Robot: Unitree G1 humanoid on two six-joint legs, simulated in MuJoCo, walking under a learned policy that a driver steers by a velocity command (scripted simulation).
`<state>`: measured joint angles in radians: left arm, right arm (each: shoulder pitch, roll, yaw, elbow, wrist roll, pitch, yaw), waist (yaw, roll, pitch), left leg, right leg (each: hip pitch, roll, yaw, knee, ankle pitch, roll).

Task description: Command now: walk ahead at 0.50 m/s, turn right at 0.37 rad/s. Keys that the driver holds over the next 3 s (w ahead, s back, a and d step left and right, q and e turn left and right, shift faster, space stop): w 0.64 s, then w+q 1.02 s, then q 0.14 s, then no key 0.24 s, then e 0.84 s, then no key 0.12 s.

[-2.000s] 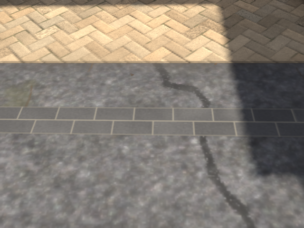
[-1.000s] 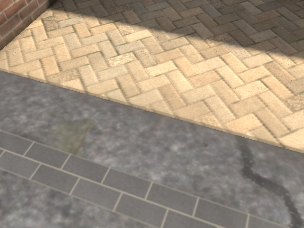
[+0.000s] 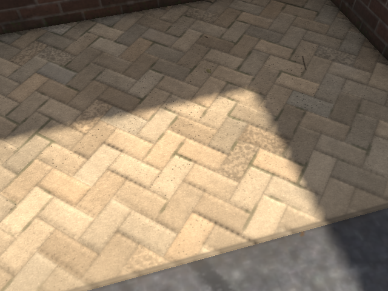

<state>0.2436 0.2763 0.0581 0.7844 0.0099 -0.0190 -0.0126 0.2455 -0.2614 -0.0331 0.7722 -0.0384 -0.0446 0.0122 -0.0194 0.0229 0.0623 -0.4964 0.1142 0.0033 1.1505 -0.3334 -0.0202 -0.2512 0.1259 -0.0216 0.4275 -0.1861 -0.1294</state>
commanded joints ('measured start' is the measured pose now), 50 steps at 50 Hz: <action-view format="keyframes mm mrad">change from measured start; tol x32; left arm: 1 48 114 25 -32 -8 -41 1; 50 0 53 -6 3 22 -63 23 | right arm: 1 97 -79 -21 -22 -8 22 10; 13 -280 -63 -9 -129 9 7 26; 20 279 -295 -86 14 -26 -21 -19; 50 136 -67 -46 101 21 4 3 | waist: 1 -17 -48 -83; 50 33 -110 -62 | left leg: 1 -58 15 5 -69 73 -10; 13 -178 -49 42 -524 313 40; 18 313 -155 76 -677 199 137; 21 734 282 -716 -858 66 325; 32 363 63 -112 -1053 355 239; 44 404 13 -136 -600 632 162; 46 -68 -204 6 -48 -197 111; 50 -95 -46 -62 -7 5 105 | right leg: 1 91 -264 236 -224 390 -140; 18 298 -258 133 154 872 -11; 21 -318 -26 137 897 -287 37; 41 -246 -164 -4 141 98 119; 44 124 -147 12 5 45 67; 46 549 -593 627 -136 -198 -80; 50 185 -434 268 -233 -46 -13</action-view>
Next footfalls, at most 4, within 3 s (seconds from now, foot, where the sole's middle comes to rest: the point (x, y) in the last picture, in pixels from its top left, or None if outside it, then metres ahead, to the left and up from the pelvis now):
0.36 left None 0.39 0.12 -0.77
0.88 right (229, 235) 0.65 -0.09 -0.77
1.42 left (160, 185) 0.87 0.17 -0.77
1.94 right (159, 126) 1.18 0.18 -0.77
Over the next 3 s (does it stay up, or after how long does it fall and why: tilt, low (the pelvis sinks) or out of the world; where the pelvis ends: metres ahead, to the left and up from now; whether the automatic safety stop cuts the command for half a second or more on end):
stays up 1.02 0.14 0.01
